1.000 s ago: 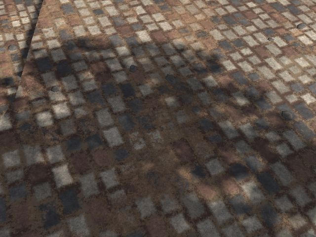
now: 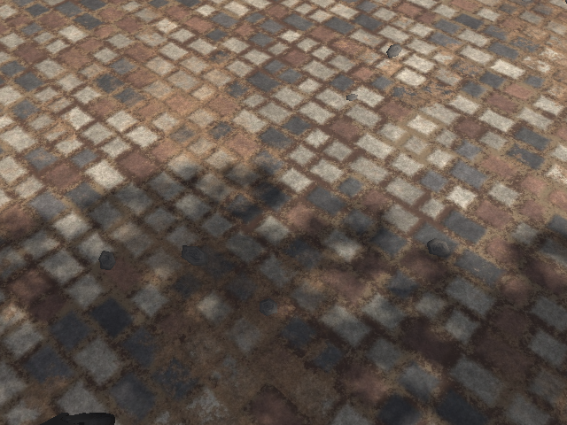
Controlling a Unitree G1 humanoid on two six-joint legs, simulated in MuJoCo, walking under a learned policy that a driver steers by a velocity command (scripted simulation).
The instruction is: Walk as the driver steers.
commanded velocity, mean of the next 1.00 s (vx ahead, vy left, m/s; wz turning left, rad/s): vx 0.50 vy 0.00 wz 0.29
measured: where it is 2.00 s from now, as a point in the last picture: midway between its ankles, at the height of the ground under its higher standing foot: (209, 201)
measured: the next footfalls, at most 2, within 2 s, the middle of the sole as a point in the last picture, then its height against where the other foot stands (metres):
right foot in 0.12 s outside the picture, level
left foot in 0.68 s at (229, 397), level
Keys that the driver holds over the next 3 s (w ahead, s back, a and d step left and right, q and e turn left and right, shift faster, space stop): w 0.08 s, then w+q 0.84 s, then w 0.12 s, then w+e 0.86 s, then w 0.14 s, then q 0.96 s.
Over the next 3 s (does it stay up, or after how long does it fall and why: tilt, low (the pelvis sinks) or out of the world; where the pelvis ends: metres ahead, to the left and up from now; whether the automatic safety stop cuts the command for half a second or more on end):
stays up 1.31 0.15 0.00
